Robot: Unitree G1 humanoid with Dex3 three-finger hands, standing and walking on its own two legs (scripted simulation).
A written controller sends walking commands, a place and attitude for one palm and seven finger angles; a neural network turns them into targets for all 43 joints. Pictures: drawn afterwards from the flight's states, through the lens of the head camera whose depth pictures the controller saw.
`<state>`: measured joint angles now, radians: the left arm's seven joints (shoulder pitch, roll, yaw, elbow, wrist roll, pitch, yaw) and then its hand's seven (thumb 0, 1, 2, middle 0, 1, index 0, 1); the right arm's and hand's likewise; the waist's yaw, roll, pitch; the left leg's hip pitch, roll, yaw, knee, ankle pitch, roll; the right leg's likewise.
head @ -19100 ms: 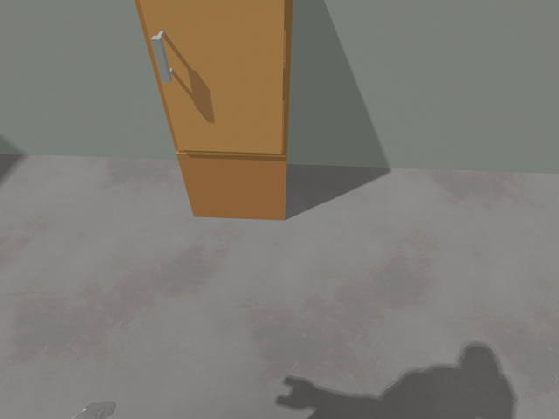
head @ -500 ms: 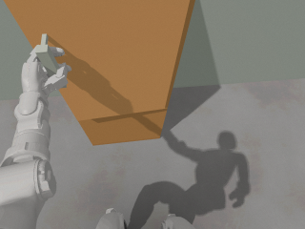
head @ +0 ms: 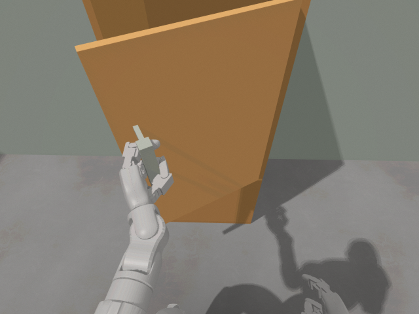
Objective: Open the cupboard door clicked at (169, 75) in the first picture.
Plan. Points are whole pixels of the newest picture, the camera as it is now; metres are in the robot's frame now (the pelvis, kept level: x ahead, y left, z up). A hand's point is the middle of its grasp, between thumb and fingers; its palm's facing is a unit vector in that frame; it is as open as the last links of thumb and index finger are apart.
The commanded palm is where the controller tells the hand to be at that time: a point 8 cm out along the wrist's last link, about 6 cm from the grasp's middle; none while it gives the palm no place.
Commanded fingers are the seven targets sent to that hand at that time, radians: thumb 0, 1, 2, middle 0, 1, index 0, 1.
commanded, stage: pull the door open along its arc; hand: left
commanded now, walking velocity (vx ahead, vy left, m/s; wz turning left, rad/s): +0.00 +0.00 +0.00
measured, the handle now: (147, 157) +0.40 +0.14 +0.08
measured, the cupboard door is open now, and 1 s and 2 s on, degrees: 29 45 47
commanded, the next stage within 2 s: open thumb and fingers to let go in 0.24 s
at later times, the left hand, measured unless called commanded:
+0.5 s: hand (200, 205) +0.30 +0.03 +0.08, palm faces +0.37 -0.93 -0.03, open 6.5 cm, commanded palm +0.25 +0.08 +0.07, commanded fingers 0.00 0.27 0.63 -0.35 -1.28 -0.35 -1.28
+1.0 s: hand (194, 207) +0.29 +0.04 +0.07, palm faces +0.34 -0.94 +0.00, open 13.9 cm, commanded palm +0.24 +0.09 +0.07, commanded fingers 0.00 -0.50 0.30 -0.20 -0.60 -0.20 -0.60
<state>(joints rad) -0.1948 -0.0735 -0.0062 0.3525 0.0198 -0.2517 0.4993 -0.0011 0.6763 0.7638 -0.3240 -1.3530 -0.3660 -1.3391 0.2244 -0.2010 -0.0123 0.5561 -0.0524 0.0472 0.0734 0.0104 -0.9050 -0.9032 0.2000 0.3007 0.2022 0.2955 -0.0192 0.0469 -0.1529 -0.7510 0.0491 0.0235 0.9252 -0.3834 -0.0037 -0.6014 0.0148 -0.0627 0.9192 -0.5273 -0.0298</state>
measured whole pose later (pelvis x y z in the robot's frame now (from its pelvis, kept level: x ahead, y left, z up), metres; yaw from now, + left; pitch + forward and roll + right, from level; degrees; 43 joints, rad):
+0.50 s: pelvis -0.01 -0.04 +0.01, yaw +3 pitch +7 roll +1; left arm 0.04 -0.11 -0.22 0.18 0.06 -0.18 0.58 0.00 0.58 0.75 -0.37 -1.33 -0.37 -1.34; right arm 0.18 -0.20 0.01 0.59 -0.07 0.04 0.00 0.01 -0.90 -0.90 0.20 0.30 0.20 0.30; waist -0.02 0.05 -0.11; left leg -0.64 0.05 -0.03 0.86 -0.35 -0.04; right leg -0.49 0.02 -0.12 0.90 -0.53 -0.09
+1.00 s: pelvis +0.01 -0.04 +0.01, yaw +2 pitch +9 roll +2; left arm 0.15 -0.09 -0.22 0.07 0.06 -0.20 0.50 -0.01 -0.44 0.33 -0.28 -1.02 -0.32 -1.02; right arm 0.20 -0.20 0.00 0.56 -0.06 0.06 0.00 0.01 -0.90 -0.90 0.20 0.30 0.20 0.30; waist -0.01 0.03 -0.13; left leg -0.64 0.03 -0.01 0.85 -0.37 -0.05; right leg -0.50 0.01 -0.09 0.90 -0.55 -0.07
